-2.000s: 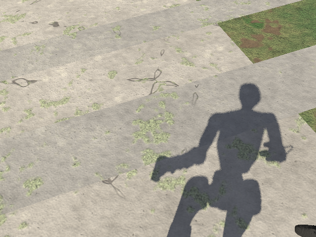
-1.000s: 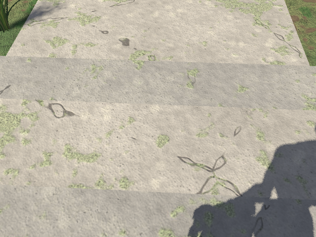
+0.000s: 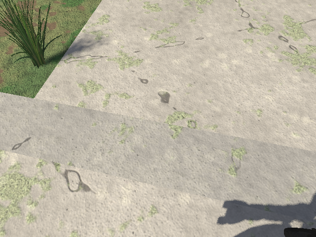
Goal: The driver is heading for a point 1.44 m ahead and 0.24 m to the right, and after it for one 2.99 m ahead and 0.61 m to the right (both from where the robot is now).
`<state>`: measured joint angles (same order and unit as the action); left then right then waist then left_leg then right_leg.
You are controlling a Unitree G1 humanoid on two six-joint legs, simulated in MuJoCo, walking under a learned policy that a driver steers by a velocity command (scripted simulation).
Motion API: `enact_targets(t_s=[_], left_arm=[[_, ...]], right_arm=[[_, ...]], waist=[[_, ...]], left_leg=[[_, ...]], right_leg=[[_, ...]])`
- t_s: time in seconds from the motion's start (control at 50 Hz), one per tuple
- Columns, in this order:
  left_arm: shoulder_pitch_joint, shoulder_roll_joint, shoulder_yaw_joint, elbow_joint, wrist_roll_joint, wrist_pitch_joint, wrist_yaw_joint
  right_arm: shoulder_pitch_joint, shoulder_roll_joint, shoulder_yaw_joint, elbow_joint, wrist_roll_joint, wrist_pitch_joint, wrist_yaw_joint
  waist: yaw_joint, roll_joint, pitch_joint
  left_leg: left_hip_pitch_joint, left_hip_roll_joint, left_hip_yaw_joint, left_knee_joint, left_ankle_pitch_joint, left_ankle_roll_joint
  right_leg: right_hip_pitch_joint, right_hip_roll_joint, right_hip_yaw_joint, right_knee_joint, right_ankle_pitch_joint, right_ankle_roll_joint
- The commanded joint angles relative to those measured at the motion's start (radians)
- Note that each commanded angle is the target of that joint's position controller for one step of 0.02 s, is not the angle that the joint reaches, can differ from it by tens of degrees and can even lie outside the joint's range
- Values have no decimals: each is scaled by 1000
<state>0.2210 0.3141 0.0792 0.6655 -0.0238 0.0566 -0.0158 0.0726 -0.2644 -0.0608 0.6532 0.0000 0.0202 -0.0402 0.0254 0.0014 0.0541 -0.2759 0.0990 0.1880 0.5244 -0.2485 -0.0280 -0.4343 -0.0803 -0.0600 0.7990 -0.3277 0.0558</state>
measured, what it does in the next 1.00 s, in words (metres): steps on the spot, turning right: right foot, then left foot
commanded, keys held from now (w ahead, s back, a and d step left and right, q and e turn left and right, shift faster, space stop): e+shift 0.38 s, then shift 0.44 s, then q+shift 0.18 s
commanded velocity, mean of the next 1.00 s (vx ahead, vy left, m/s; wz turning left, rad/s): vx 0.01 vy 0.00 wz -0.50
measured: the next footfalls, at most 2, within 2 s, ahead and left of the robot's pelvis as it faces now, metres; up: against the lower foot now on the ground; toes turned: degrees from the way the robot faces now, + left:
right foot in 0.04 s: +0.06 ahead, -0.12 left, +0.00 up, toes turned -7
left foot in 0.52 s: +0.17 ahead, +0.06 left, +0.00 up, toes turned -34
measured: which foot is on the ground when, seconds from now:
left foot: down 0.00-0.04, up 0.06-0.50, down 0.52-0.88, up 0.90-1.00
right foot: up 0.00-0.02, down 0.04-0.52, up 0.54-0.82, down 0.84-1.00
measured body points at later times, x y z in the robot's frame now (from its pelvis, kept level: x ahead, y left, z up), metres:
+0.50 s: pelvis +0.04 -0.01 +0.00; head +0.07 -0.03 +0.45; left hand +0.35 +0.16 -0.06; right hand +0.08 -0.34 -0.09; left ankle +0.13 +0.08 -0.73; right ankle +0.02 -0.11 -0.73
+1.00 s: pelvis +0.04 -0.03 +0.00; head +0.05 -0.05 +0.45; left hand +0.29 +0.13 -0.09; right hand +0.01 -0.33 -0.11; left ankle +0.10 +0.08 -0.71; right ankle -0.04 -0.12 -0.73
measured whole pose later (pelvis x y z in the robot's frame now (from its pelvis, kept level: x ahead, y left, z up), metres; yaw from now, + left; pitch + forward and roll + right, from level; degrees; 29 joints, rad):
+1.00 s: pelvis +0.04 -0.03 +0.00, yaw -27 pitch +1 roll +0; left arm 0.20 0.24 0.04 0.66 0.02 0.02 0.03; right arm 0.22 -0.29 -0.06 0.73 0.02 0.02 -0.01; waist -0.03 0.03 0.03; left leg -0.38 0.01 -0.04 0.78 -0.43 -0.04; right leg -0.21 0.01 -0.01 0.53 -0.33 -0.01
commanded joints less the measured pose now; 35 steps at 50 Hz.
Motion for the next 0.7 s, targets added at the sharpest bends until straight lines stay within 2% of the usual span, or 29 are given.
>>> enact_targets(t_s=[0.02, 0.04, 0.06, 0.08, 0.1, 0.12, 0.14, 0.16, 0.2, 0.24, 0.28, 0.38, 0.44, 0.48, 0.5, 0.52, 0.54, 0.56, 0.58, 0.6, 0.62, 0.64, 0.7], left_arm=[[86, 84, 37, -59, 4, -2, -7], [123, 150, 62, -53, 12, -5, 8], [128, 310, 96, -90, 22, -13, 27], [149, 287, 86, -113, 60, -41, 13], [123, 265, 78, -107, 60, -61, 8], [67, 239, 74, -110, 34, -68, 16], [8, 196, 60, -121, 7, -60, 27], [-39, 175, 51, -137, -1, -50, 40], [-57, 161, 45, -151, 8, -35, 55], [-41, 172, 51, -151, 6, -29, 64], [-46, 185, 58, -156, 1, -23, 69], [-72, 195, 65, -173, 3, -9, 59], [-95, 176, 55, -179, 7, -6, 51], [-115, 158, 43, -179, 1, -3, 47], [-97, 138, 35, -174, 3, -3, 46], [-35, 90, 19, -166, 19, -6, 43], [-46, 115, 25, -191, 11, -15, 44], [-32, 194, 48, -170, 25, -26, 45], [-41, 215, 57, -146, 17, -26, 42], [-43, 186, 52, -124, 15, -19, 44], [-49, 155, 43, -121, 17, -14, 45], [-51, 117, 29, -118, 13, -12, 42], [-78, 50, -1, -121, 10, -20, 36]], right_arm=[[-16, -138, -56, -40, 28, -17, 6], [42, -102, -52, -18, 16, -15, 14], [10, -58, -36, -81, -27, -13, 17], [-117, -95, -41, -113, -30, -19, 9], [-137, -111, -47, -112, -6, -22, 3], [-113, -111, -50, -94, -2, -25, -6], [-88, -126, -55, -76, -11, -25, -14], [-69, -131, -59, -68, -16, -26, -15], [-38, -110, -54, -49, -12, -31, -5], [-43, -89, -45, -39, -6, -35, 0], [-53, -82, -39, -35, -3, -38, 5], [-55, -109, -44, -27, 3, -49, 19], [-16, -128, -48, -12, 3, -61, 31], [24, -127, -50, -3, 1, -68, 40], [31, -140, -54, -2, -5, -69, 40], [14, -190, -60, -23, -21, -64, 35], [31, -238, -69, -11, -48, -55, 31], [32, -197, -62, -24, -35, -58, 28], [15, -157, -49, -33, -20, -55, 21], [-1, -138, -41, -35, -9, -49, 17], [-2, -134, -36, -33, 2, -44, 13], [6, -131, -30, -27, 2, -37, 10], [30, -125, -26, -14, -7, -20, 7]], waist=[[23, 89, -161], [22, -83, -123], [-7, -437, -85], [82, -308, -202], [66, -203, -186], [28, -137, -158], [-1, -94, -147], [-24, -106, -153], [-37, -107, -181], [-28, -90, -187], [-22, -104, -183], [-8, -163, -160], [-2, -189, -191], [-27, -178, -190], [-25, -139, -184], [13, 48, -202], [29, 288, -129], [8, 227, -135], [4, 149, -127], [5, 101, -114], [-7, 94, -102], [-11, 94, -98], [-31, 161, -124]], left_leg=[[66, 213, -83, 17, 231, 117], [-66, 125, -9, 215, 36, 37], [-425, -45, 7, 555, -418, -76], [-493, -108, -217, 722, -457, -63], [-514, -96, -264, 757, -376, -32], [-523, -82, -285, 727, -280, -14], [-517, -68, -296, 685, -209, -13], [-462, -74, -297, 659, -158, -18], [-406, -111, -290, 606, -89, -35], [-391, -139, -298, 478, -57, -50], [-360, -157, -313, 369, -39, -59], [-253, -187, -339, 202, -45, -52], [-164, -165, -325, 112, -48, -32], [-32, -150, -296, -52, 66, -4], [57, -102, -323, -125, 172, 22], [149, 78, -505, -172, 305, 95], [125, 234, -728, -223, 451, 281], [104, 299, -797, -219, 397, 358], [91, 243, -689, -196, 336, 324], [84, 174, -599, -186, 269, 271], [95, 149, -563, -182, 261, 252], [96, 121, -517, -181, 291, 244], [135, 67, -419, -173, 307, 228]], right_leg=[[178, 56, -42, -217, 141, -72], [278, 16, 92, -335, 400, -129], [410, -241, 540, -390, 740, -311], [412, -295, 650, -442, 667, -426], [415, -257, 577, -453, 567, -392], [399, -205, 518, -440, 505, -338], [378, -176, 473, -428, 481, -297], [329, -148, 442, -423, 494, -278], [310, -105, 416, -414, 514, -266], [325, -83, 433, -404, 485, -260], [314, -68, 468, -397, 412, -255], [248, -39, 583, -386, 315, -247], [268, -35, 599, -333, 412, -240], [231, -3, 595, -293, 403, -217], [185, 33, 573, -261, 288, -186], [104, 127, 467, -99, -32, -135], [-63, 270, 285, 100, -342, -63], [-106, 202, 282, 320, -338, -14], [-104, 182, 280, 394, -264, 0], [-102, 177, 269, 416, -215, 15], [-119, 178, 262, 429, -178, 25], [-108, 177, 241, 405, -159, 31], [-27, 138, 155, 157, -152, 40]])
